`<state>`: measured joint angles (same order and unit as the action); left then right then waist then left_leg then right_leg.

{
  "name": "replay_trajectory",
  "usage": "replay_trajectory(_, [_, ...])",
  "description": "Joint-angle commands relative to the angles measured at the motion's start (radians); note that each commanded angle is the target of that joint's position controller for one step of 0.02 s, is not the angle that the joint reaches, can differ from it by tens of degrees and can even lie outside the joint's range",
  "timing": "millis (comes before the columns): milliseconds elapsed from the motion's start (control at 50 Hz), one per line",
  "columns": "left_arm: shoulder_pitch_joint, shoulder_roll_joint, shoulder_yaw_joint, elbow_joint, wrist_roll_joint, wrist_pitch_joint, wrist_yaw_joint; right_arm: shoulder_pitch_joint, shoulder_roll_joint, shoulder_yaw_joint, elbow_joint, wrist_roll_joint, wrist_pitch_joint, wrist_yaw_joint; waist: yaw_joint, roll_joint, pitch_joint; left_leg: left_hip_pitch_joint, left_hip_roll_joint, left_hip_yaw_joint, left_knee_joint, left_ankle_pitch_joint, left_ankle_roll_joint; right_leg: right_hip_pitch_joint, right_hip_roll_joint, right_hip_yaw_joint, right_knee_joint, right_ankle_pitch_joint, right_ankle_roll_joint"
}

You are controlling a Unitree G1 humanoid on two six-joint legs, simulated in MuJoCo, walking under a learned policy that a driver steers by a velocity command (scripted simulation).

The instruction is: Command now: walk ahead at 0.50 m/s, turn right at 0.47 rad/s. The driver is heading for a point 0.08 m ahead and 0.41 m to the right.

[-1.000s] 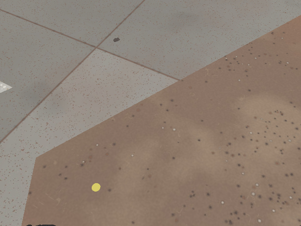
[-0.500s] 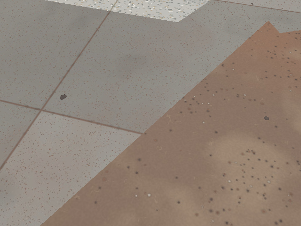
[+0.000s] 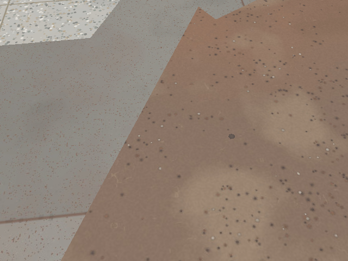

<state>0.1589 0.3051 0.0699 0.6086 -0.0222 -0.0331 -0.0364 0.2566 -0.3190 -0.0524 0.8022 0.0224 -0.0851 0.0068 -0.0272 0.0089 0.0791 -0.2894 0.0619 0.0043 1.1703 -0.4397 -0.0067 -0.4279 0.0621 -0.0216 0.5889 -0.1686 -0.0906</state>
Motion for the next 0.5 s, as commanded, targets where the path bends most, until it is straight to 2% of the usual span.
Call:
replay_trajectory(20, [0.096,0.115,0.031,-0.034,0.016,-0.025,0.011,-0.048,-0.128,-0.024,-0.105,-0.015,-0.042,-0.002,0.04,-0.056,-0.149,-0.4,0.072,-0.077,-0.004,0.129,0.007,0.417,-0.277,0.426,-0.325,0.099,-0.199])
replay_trajectory(40, [0.073,0.099,0.024,-0.039,0.024,-0.029,0.013,-0.025,-0.13,-0.026,-0.093,-0.02,-0.032,0.001,0.02,-0.069,-0.138,-0.342,0.084,-0.075,-0.026,0.146,-0.005,0.352,-0.255,0.381,-0.341,0.2,-0.195])
replay_trajectory(60, [0.064,0.099,0.024,-0.029,0.023,-0.033,0.016,-0.005,-0.115,-0.025,-0.085,-0.024,-0.022,0.004,0.007,-0.075,-0.145,-0.314,0.083,-0.065,-0.056,0.165,-0.021,0.313,-0.248,0.351,-0.36,0.232,-0.201])
replay_trajectory(100, [0.079,0.116,0.025,-0.006,0.022,-0.04,0.026,-0.017,-0.083,-0.017,-0.081,-0.028,-0.003,0.001,0.005,-0.047,-0.119,-0.315,0.078,-0.046,-0.122,0.227,-0.047,0.251,-0.235,0.282,-0.395,0.268,-0.203])
replay_trajectory(120, [0.099,0.123,0.026,0.008,0.021,-0.044,0.03,-0.057,-0.071,-0.011,-0.094,-0.03,0.0,0.001,0.02,-0.058,-0.088,-0.33,0.081,-0.043,-0.183,0.265,-0.059,0.231,-0.23,0.253,-0.401,0.322,-0.202])
replay_trajectory(180, [0.131,0.126,0.025,0.043,0.017,-0.04,0.04,-0.17,-0.049,-0.002,-0.118,-0.027,-0.006,0.007,0.064,-0.057,-0.057,-0.315,0.053,-0.03,-0.414,0.482,-0.061,0.228,-0.179,0.176,-0.408,0.239,-0.147])
replay_trajectory(240, [0.186,0.145,0.027,0.082,0.009,-0.042,0.04,-0.257,-0.034,0.006,-0.139,-0.014,-0.013,0.02,0.104,-0.061,-0.033,-0.274,0.02,-0.024,-0.558,0.595,-0.047,0.249,-0.203,0.183,-0.417,0.14,-0.133])
replay_trajectory(300, [0.225,0.146,0.029,0.121,0.004,-0.035,0.041,-0.302,-0.052,0.001,-0.161,-0.011,-0.02,0.034,0.113,-0.068,-0.006,-0.323,0.01,-0.042,-0.63,0.548,-0.01,0.363,-0.256,0.217,-0.373,0.152,-0.126])
replay_trajectory(340, [0.232,0.151,0.033,0.138,0.005,-0.026,0.046,-0.289,-0.066,-0.004,-0.166,-0.014,-0.023,0.042,0.096,-0.08,-0.009,-0.321,0.004,-0.045,-0.66,0.471,0.021,0.437,-0.29,0.238,-0.33,0.22,-0.108])
replay_trajectory(360, [0.223,0.15,0.033,0.144,0.008,-0.019,0.048,-0.264,-0.074,-0.008,-0.16,-0.021,-0.025,0.043,0.079,-0.088,-0.015,-0.287,-0.011,-0.034,-0.677,0.43,0.037,0.46,-0.283,0.233,-0.285,0.327,-0.091])
replay_trajectory(380, [0.207,0.156,0.034,0.144,0.01,-0.013,0.051,-0.204,-0.089,-0.017,-0.144,-0.03,-0.029,0.04,0.044,-0.099,-0.056,-0.193,-0.045,-0.003,-0.695,0.414,0.057,0.47,-0.26,0.219,-0.201,0.512,-0.069])
replay_trajectory(400, [0.191,0.146,0.027,0.14,0.014,-0.008,0.054,-0.089,-0.118,-0.033,-0.112,-0.041,-0.033,0.035,-0.019,-0.084,-0.142,-0.019,-0.065,0.026,-0.721,0.513,0.083,0.45,-0.202,0.181,-0.047,0.652,-0.035])
replay_trajectory(420, [0.2,0.107,0.01,0.117,0.033,-0.007,0.058,0.039,-0.171,-0.042,-0.094,-0.058,-0.037,0.03,-0.06,-0.014,-0.298,0.266,0.069,-0.093,-0.648,0.834,0.138,0.308,-0.137,0.148,0.189,0.473,0.013])
replay_trajectory(440, [0.378,0.015,-0.018,0.134,0.026,-0.017,0.051,0.107,-0.23,-0.056,-0.073,-0.062,-0.026,0.03,-0.014,0.256,-0.466,0.655,0.335,-0.477,-0.645,0.966,0.338,-0.059,0.03,0.098,0.606,-0.232,0.105])
replay_trajectory(460, [0.377,0.09,-0.005,0.169,0.018,-0.022,0.049,0.149,-0.144,-0.038,-0.065,-0.03,-0.016,0.036,-0.056,0.212,-0.537,0.667,0.349,-0.619,-0.724,0.888,0.354,-0.125,0.053,0.229,0.734,-0.486,0.115])
replay_trajectory(480, [0.282,0.146,0.013,0.15,-0.009,-0.018,0.05,0.068,-0.111,-0.026,-0.081,-0.023,-0.01,0.033,-0.058,0.128,-0.384,0.547,0.326,-0.464,-0.74,0.827,0.307,-0.189,0.001,0.239,0.768,-0.448,0.114])
replay_trajectory(500, [0.199,0.142,0.011,0.131,-0.01,-0.01,0.057,-0.01,-0.082,-0.016,-0.091,-0.029,-0.005,0.028,-0.039,0.051,-0.285,0.419,0.279,-0.354,-0.762,0.822,0.27,-0.196,-0.046,0.193,0.718,-0.392,0.117])
